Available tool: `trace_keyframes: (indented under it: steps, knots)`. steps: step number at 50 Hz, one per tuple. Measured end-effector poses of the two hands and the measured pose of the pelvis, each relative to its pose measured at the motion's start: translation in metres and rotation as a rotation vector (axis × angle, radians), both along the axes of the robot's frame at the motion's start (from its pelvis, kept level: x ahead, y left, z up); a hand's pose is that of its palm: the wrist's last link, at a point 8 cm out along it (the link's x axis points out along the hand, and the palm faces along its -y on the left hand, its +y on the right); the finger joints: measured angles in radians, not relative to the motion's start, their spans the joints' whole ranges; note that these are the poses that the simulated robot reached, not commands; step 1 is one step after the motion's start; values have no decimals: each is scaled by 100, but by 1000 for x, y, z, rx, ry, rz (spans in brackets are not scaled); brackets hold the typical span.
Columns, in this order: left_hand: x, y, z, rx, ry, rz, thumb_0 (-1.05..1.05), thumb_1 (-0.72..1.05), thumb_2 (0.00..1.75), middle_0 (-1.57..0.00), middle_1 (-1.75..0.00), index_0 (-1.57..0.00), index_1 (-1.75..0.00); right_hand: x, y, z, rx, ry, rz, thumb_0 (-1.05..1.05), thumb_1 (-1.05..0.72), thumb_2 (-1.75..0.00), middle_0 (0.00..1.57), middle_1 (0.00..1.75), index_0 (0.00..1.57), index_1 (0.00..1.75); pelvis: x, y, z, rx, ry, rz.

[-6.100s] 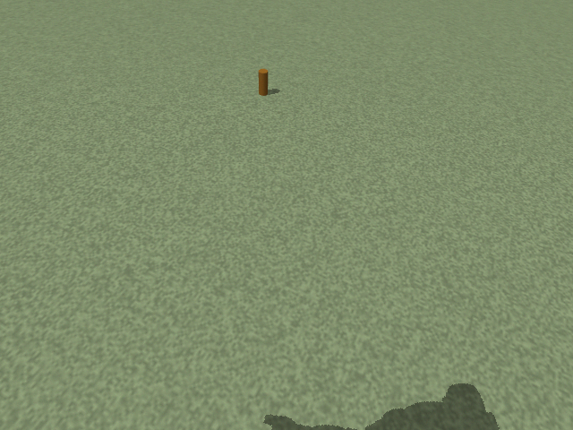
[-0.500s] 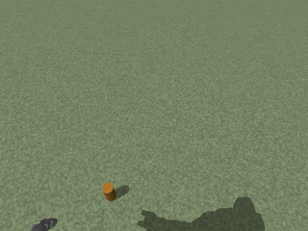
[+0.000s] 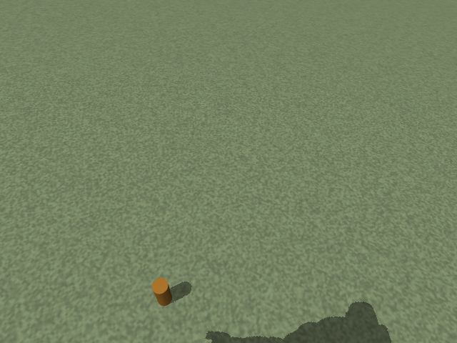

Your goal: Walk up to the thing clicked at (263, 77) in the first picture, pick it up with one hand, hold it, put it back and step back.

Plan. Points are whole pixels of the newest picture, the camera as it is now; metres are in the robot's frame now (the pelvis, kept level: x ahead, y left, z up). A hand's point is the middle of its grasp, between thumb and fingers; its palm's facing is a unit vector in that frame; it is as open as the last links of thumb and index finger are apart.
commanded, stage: walk up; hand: left
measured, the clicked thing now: (162, 292) +0.41 +0.23 -0.70
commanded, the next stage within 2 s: stand in 0.36 s
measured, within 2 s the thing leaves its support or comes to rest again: neither
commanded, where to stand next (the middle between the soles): +0.06 +0.00 m, yaw +1 degrees
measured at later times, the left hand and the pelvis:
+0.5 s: hand out of the picture +0.09 +0.25 -0.16, palm faces -0.01 -0.94 -0.33, open 7.4 cm; pelvis +0.01 +0.00 +0.00, yaw +0 degrees
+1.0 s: hand out of the picture +0.09 +0.26 -0.16, palm faces -0.01 -0.94 -0.34, open 7.4 cm; pelvis +0.02 +0.00 +0.00, yaw +1 degrees
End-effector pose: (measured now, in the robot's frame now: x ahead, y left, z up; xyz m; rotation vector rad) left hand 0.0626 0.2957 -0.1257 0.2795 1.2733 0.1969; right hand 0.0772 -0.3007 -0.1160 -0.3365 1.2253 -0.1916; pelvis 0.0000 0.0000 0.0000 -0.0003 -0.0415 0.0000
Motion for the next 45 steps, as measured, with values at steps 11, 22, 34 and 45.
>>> trace_keyframes:
  steps: [11, 22, 34, 45]
  knots:
    - [0, 2, 0, 1, 12, 11, 1, 90, 90, -20, -30, -20, -30, 4, 8, -3, 14, 12, -2, 0, -91, -90, 20, 30, 20, 30, 6, 3, 1, 0, 6, 3]
    - [17, 2, 3, 8, -24, -8, 1, 90, 90, -21, -30, -20, -30, 13, 8, -1, 10, -7, -4, 0, -91, -90, 20, 30, 20, 30, 11, 4, 1, 0, 5, 6]
    - [28, 7, 8, 28, -47, -15, 1, 90, 90, -21, -30, -20, -30, 18, 9, -1, 16, -4, 2, 0, -91, -90, 20, 30, 20, 30, 15, 4, 2, 1, 7, 12]
    - [24, 6, 8, 30, -34, -12, 1, 90, 90, -21, -30, -20, -30, 19, 8, -2, 20, 2, 3, 0, -91, -90, 20, 30, 20, 30, 18, 2, 2, 1, 6, 15]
